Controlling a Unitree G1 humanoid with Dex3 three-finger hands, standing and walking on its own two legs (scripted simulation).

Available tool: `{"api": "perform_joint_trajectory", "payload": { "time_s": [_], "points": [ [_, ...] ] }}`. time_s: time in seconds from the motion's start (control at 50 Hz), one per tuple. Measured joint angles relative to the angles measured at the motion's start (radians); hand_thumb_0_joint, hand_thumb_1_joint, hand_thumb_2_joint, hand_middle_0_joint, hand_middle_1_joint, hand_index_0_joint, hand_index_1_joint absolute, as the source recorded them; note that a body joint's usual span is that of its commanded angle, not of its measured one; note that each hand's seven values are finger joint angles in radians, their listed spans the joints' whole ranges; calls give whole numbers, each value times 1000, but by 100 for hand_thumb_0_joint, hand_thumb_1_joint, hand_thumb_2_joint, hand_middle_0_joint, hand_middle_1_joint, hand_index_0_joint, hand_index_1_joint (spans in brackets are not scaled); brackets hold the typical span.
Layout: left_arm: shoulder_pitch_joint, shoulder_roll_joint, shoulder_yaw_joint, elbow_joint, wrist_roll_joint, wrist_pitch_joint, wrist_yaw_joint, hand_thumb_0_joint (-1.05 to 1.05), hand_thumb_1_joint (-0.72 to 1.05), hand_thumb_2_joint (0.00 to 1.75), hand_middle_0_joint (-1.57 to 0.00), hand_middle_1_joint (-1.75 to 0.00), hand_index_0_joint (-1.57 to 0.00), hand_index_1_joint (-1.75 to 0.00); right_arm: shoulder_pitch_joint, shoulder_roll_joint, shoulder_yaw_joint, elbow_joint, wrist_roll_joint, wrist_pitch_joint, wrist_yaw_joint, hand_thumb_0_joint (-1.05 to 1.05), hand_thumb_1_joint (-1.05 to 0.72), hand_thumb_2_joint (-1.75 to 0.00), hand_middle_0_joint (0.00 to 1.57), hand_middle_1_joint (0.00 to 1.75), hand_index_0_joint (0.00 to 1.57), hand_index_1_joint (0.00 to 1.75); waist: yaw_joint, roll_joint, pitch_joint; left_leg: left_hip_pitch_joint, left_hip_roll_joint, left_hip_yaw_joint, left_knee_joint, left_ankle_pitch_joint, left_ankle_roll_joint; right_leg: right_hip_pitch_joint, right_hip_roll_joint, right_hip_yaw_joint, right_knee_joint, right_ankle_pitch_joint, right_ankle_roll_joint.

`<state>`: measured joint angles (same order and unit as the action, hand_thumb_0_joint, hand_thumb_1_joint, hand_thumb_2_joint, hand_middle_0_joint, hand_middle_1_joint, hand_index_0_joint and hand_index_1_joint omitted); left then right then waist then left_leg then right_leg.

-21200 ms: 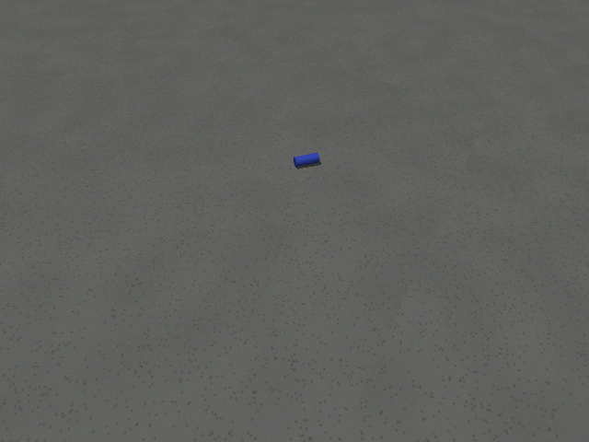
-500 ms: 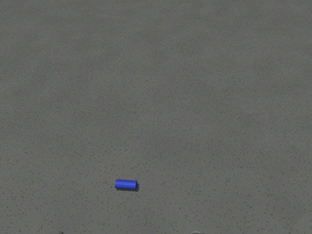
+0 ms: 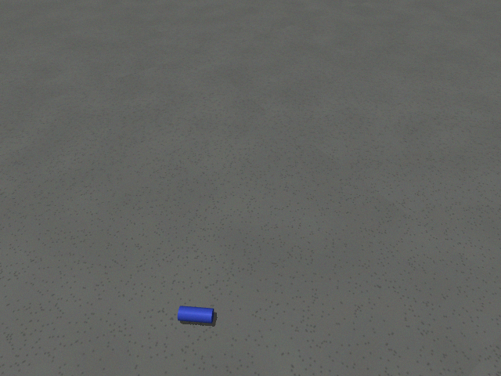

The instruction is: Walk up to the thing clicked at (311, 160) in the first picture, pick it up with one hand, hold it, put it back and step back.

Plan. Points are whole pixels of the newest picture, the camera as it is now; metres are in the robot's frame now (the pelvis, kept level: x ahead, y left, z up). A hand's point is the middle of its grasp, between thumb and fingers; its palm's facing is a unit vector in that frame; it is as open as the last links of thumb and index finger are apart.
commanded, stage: walk up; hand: left
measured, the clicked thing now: (196, 314) +0.50 +0.23 -0.75
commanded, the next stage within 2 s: none
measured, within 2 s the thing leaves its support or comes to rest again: neither
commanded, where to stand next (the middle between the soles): +0.11 +0.00 m, yaw -2 degrees
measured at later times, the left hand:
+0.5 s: hand out of the picture +0.09 +0.24 -0.13, palm faces -0.01 -0.90 -0.43, open 7.4 cm
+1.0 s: hand out of the picture +0.15 +0.26 -0.18, palm faces -0.07 -0.93 -0.37, open 7.4 cm
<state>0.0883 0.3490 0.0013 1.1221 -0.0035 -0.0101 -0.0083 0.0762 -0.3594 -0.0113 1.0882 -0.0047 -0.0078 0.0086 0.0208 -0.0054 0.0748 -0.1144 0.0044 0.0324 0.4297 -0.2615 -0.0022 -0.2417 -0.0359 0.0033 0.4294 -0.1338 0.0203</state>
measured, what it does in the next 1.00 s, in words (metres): steps on the spot: left foot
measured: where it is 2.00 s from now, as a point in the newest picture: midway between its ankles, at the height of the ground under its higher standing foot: outside the picture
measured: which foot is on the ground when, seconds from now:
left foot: down 0.00-0.34, up 0.36-0.72, down 0.74-1.00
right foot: down 0.00-0.76, up 0.78-1.00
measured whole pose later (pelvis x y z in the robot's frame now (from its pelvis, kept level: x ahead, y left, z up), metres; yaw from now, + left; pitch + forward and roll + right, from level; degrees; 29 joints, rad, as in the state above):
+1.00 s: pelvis +0.03 +0.01 -0.02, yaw -3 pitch -1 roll +0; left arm 0.11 0.39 0.04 0.91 0.00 0.03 0.01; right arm 0.07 -0.36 -0.04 0.86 -0.04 0.02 0.00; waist 0.00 -0.03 0.16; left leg -0.45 0.03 0.05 0.65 -0.18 0.03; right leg -0.30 0.02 0.07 0.89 -0.56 0.00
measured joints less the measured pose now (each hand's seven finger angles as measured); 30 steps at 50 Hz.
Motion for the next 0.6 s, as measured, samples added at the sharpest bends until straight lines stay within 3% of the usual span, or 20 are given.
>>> {"api": "perform_joint_trajectory", "payload": {
  "time_s": [0.12,0.16,0.2,0.24,0.28,0.32,0.36,0.4,0.46,0.52,0.6],
  "points": [
    [-10,-7,2,21,6,-4,2,0,90,90,-20,-30,-21,-30,-25,4,-1,16,0,5,3,0,-90,-90,21,30,20,30,3,9,-9,26,2,0,-44,21,-4,20,2,-1,-30,13,-3],
    [5,-7,9,12,18,-8,-8,0,90,90,-20,-30,-21,-30,-10,2,-9,4,-11,3,16,0,-90,-90,21,30,20,30,2,15,-17,23,6,3,-20,-36,12,10,7,0,7,-64,-16],
    [36,-3,17,3,29,-8,-19,0,90,90,-20,-30,-21,-30,25,0,-18,-10,-21,-2,28,0,-90,-90,21,30,20,30,1,16,-41,26,6,8,-2,-123,30,-10,11,7,73,-206,-29],
    [68,8,25,-9,36,-7,-25,0,90,90,-20,-30,-21,-30,61,-3,-26,-24,-26,-5,33,0,-90,-90,21,30,20,30,-5,20,-54,39,13,13,-19,-101,36,-36,15,-8,147,-240,-31],
    [86,25,31,-25,38,-14,-26,0,90,90,-20,-30,-21,-30,88,-11,-34,-37,-29,-8,33,0,-90,-90,21,30,20,30,-16,25,-35,43,28,15,-13,-18,27,-40,16,-31,161,-218,-34],
    [101,40,41,-37,38,-27,-24,0,90,90,-20,-30,-21,-30,109,-18,-39,-43,-31,-2,34,0,-90,-90,21,30,20,30,-15,18,-9,42,34,21,45,-68,-4,-23,16,-33,124,-117,-42],
    [116,29,52,-45,43,-39,-18,0,90,90,-20,-30,-21,-30,133,-36,-43,-44,-28,16,32,0,-90,-90,21,30,20,30,-24,59,6,11,65,-8,165,-150,13,-1,46,-63,128,-95,-55],
    [139,19,56,-63,49,-49,-13,0,90,90,-20,-30,-21,-30,153,-41,-44,-41,-26,38,27,0,-90,-90,21,30,20,30,-16,66,1,-66,30,-52,331,-228,31,10,50,-69,124,-118,-65],
    [172,8,51,-93,42,-57,-5,0,90,90,-20,-30,-21,-30,165,-50,-45,-55,-24,42,27,0,-90,-90,21,30,20,30,-2,68,19,-180,-7,-72,500,-216,40,51,46,-60,61,-103,-68],
    [193,2,44,-113,30,-62,11,0,90,90,-20,-30,-21,-30,163,-62,-47,-81,-22,42,27,0,-90,-90,21,30,20,30,1,79,42,-267,1,-98,524,-161,29,88,49,-56,7,-85,-63],
    [176,-2,35,-129,20,-44,30,0,90,90,-20,-30,-21,-30,133,-64,-47,-101,-7,50,12,0,-90,-90,20,30,20,30,-2,86,76,-303,18,-135,413,-80,8,91,46,-50,25,-102,-54]
  ]
}}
